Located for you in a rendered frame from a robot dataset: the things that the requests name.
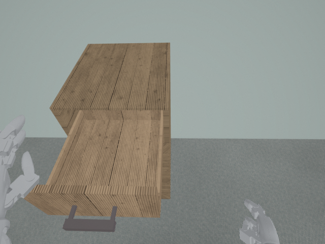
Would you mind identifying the robot left hand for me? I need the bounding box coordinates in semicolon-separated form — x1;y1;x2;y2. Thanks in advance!
0;115;40;218

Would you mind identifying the cabinet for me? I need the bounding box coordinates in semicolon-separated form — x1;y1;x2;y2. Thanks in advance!
50;43;171;199

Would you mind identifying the drawer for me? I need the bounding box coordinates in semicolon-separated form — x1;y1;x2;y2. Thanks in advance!
24;110;164;218

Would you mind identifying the handle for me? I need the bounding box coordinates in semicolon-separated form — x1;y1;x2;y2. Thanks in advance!
62;205;117;232

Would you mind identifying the robot right hand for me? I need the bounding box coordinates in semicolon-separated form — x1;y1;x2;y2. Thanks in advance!
239;199;280;244

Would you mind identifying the robot left forearm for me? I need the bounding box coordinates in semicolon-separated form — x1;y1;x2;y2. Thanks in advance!
0;218;12;244

